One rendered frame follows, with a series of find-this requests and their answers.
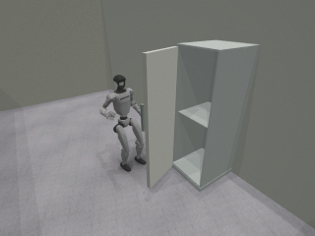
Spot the left robot upper arm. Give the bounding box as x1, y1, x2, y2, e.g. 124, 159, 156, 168
126, 88, 136, 106

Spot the right robot upper arm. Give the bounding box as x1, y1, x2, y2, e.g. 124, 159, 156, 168
102, 93, 116, 111

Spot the robot right hand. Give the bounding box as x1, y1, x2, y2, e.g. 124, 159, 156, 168
105, 111, 116, 120

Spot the right robot thigh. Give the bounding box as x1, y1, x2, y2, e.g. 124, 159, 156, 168
113, 123, 130, 153

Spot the handle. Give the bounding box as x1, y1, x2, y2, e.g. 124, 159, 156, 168
140, 103, 145, 132

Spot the fridge door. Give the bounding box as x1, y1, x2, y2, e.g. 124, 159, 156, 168
142, 46, 178, 188

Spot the robot left shin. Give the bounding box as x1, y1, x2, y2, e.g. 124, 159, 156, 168
136, 143, 144, 159

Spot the right robot forearm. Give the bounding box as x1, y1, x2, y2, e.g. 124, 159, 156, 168
99, 107, 107, 117

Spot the left robot forearm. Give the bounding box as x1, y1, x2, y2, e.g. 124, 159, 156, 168
133, 100, 141, 116

